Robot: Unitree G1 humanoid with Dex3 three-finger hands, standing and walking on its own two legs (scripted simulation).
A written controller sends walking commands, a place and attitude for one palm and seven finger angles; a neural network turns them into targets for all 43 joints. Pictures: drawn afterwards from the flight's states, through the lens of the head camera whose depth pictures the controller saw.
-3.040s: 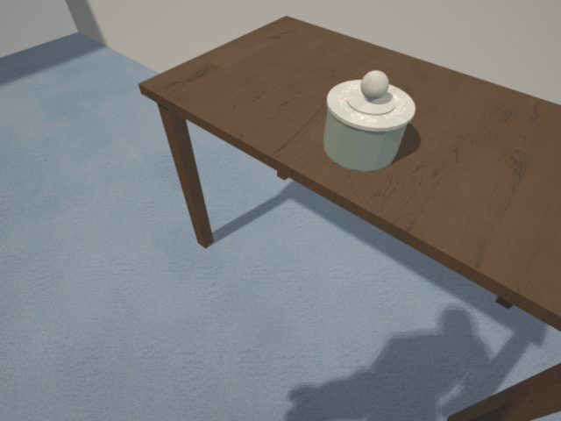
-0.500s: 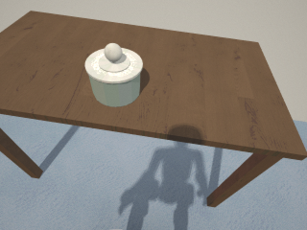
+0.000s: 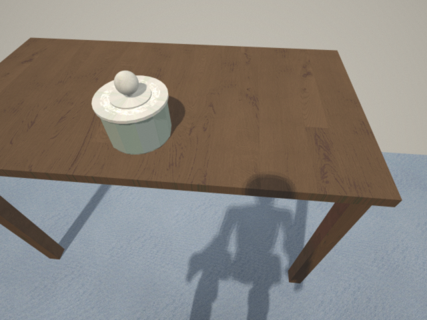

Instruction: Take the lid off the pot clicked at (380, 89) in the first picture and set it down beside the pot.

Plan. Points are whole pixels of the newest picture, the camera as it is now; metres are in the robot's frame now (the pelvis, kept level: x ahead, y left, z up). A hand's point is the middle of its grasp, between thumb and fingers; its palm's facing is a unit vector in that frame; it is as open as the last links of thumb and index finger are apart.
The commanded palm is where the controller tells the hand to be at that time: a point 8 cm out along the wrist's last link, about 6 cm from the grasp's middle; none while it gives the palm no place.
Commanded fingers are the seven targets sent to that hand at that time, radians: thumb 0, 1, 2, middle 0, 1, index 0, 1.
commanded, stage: come to a stop and stand still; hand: left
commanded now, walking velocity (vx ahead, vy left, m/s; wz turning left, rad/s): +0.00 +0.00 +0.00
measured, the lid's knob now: (126, 82) +0.56 +0.23 +0.14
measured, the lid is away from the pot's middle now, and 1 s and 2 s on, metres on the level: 0.00 0.00 0.00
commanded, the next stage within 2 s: look again from close up in 0.24 s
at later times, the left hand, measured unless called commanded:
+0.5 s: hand out of the picture -0.01 +0.18 -0.17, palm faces +0.04 -0.97 -0.22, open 7.3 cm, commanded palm none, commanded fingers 0.00 0.90 0.90 -0.20 -0.30 -0.20 -0.30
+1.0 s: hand out of the picture +0.02 +0.19 -0.18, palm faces +0.03 -0.98 -0.19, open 7.3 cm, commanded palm none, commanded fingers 0.00 0.90 0.90 -0.20 -0.30 -0.20 -0.30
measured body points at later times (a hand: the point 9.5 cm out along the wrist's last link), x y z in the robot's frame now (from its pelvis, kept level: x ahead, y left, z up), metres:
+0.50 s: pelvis +0.00 +0.00 +0.00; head +0.01 -0.01 +0.45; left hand -0.01 +0.23 -0.15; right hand +0.01 -0.21 -0.17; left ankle -0.02 +0.11 -0.74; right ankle +0.02 -0.10 -0.74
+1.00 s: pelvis +0.02 +0.02 +0.00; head +0.03 +0.02 +0.45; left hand +0.02 +0.24 -0.16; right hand +0.02 -0.20 -0.16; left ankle -0.02 +0.11 -0.74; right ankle +0.02 -0.10 -0.74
